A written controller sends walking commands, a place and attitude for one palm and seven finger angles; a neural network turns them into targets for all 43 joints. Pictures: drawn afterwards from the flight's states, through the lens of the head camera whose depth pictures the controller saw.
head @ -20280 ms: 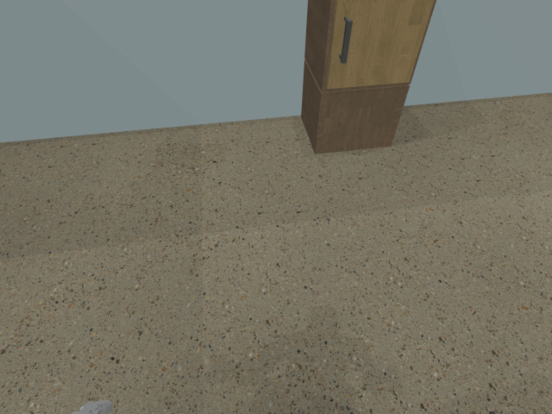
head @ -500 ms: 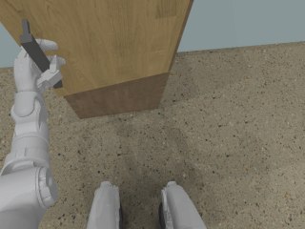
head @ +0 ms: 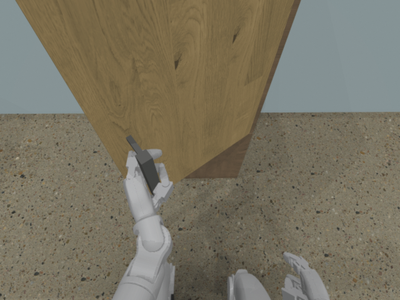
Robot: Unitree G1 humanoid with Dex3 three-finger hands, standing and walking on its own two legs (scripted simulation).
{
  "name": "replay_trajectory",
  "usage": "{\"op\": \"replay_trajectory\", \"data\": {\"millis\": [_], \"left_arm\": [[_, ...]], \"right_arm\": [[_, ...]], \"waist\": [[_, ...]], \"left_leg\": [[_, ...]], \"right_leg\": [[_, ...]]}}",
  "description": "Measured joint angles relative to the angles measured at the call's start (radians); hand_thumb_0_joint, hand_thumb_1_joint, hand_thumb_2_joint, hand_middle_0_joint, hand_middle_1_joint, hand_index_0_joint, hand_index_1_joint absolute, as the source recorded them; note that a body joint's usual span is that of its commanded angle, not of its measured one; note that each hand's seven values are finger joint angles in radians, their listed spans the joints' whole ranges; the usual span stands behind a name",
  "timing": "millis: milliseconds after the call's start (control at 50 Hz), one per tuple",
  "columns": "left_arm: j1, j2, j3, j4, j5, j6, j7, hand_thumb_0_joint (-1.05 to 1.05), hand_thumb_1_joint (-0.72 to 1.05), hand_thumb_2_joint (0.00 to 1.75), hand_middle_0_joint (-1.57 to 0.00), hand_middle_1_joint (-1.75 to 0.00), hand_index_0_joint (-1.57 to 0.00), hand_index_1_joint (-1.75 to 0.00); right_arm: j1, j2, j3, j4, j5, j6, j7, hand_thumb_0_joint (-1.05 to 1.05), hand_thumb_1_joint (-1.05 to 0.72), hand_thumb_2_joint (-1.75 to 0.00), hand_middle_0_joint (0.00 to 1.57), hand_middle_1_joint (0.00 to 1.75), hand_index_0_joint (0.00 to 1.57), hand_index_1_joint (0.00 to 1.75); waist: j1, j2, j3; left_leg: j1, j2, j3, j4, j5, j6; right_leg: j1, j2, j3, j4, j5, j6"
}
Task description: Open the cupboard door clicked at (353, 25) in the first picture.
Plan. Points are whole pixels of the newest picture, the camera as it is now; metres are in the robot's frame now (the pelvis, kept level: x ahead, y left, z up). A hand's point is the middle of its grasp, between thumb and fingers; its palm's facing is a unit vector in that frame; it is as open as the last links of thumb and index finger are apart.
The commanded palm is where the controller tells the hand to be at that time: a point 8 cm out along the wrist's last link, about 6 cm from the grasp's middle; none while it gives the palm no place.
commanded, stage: pull the door open along its arc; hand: left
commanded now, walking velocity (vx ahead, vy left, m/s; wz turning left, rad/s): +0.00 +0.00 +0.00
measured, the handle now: (145, 170) +0.37 +0.13 +0.01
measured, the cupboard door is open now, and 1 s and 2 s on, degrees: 36 40 43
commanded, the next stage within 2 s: open thumb and fingers to let go in 0.04 s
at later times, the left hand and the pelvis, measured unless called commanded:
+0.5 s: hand (178, 190) +0.32 +0.06 +0.01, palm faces +0.42 -0.91 -0.03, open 8.7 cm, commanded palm +0.28 +0.11 +0.01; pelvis -0.01 -0.03 -0.01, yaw +2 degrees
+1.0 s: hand (174, 190) +0.32 +0.07 +0.01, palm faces +0.37 -0.93 -0.01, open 14.1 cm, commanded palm +0.28 +0.11 +0.01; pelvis -0.02 +0.00 -0.01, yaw +1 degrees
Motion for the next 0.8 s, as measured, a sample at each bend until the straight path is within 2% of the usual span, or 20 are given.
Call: {"op": "replay_trajectory", "data": {"millis": [80,140,220,320,440,640,800], "left_arm": [[0.090,-0.001,-0.089,-0.061,0.012,0.018,-0.010,0.00,0.72,0.75,-0.38,-1.35,-0.39,-1.35],[0.120,0.006,-0.129,-0.082,0.016,0.024,-0.001,0.00,0.72,0.75,-0.39,-1.35,-0.40,-1.35],[0.078,0.001,-0.106,-0.054,0.019,0.020,0.027,0.00,0.70,0.78,-0.39,-1.35,-0.40,-1.35],[0.028,-0.006,-0.059,-0.035,-0.003,0.028,0.014,0.00,0.63,0.77,-0.42,-1.33,-0.45,-1.34],[0.025,-0.001,-0.038,-0.032,-0.023,0.019,-0.013,0.01,0.37,0.67,-0.41,-1.29,-0.45,-1.30],[0.003,0.006,-0.017,-0.004,-0.034,-0.008,-0.018,0.00,-0.22,0.42,-0.40,-1.22,-0.44,-1.23],[-0.013,-0.003,-0.030,0.015,-0.023,-0.014,-0.001,-0.01,-0.44,0.33,-0.38,-1.02,-0.42,-1.02]], "right_arm": [[-0.013,0.009,0.008,0.001,0.000,-0.030,-0.009,0.01,-0.90,-0.90,0.20,0.30,0.20,0.30],[-0.030,0.014,0.015,0.008,0.000,-0.054,-0.019,0.01,-0.90,-0.90,0.20,0.30,0.20,0.30],[-0.055,0.012,0.017,0.028,-0.006,-0.071,-0.036,0.01,-0.90,-0.90,0.20,0.30,0.20,0.30],[-0.058,0.004,0.008,0.040,-0.006,-0.074,-0.045,0.01,-0.90,-0.90,0.20,0.30,0.20,0.30],[-0.028,-0.009,0.001,0.044,0.000,-0.067,-0.051,0.01,-0.90,-0.90,0.20,0.30,0.20,0.30],[0.015,-0.031,-0.017,0.068,0.001,-0.057,-0.056,0.01,-0.90,-0.90,0.20,0.30,0.20,0.30],[0.014,-0.026,-0.014,0.064,-0.001,-0.057,-0.052,0.01,-0.90,-0.90,0.20,0.30,0.20,0.30]], "waist": [[0.009,0.000,-0.003],[0.010,0.003,-0.003],[0.016,0.007,-0.002],[0.027,0.009,-0.002],[0.023,0.010,0.003],[0.012,0.009,0.000],[0.010,0.012,0.003]], "left_leg": [[0.017,-0.002,-0.004,-0.008,0.001,-0.009],[0.021,-0.003,-0.011,-0.007,0.001,-0.018],[0.003,-0.006,-0.023,0.008,0.002,-0.027],[-0.017,-0.011,-0.029,0.019,0.007,-0.034],[-0.013,-0.012,-0.025,0.007,0.016,-0.033],[-0.019,-0.010,-0.018,0.007,0.018,-0.030],[-0.023,-0.010,-0.012,0.015,0.018,-0.021]], "right_leg": [[0.013,-0.001,-0.004,0.003,-0.007,-0.010],[0.017,-0.002,-0.011,0.011,-0.014,-0.017],[0.000,-0.004,-0.022,0.036,-0.023,-0.027],[-0.023,-0.008,-0.028,0.060,-0.029,-0.036],[-0.026,-0.009,-0.025,0.059,-0.025,-0.040],[-0.034,-0.008,-0.016,0.057,-0.018,-0.035],[-0.034,-0.008,-0.009,0.052,-0.009,-0.022]]}}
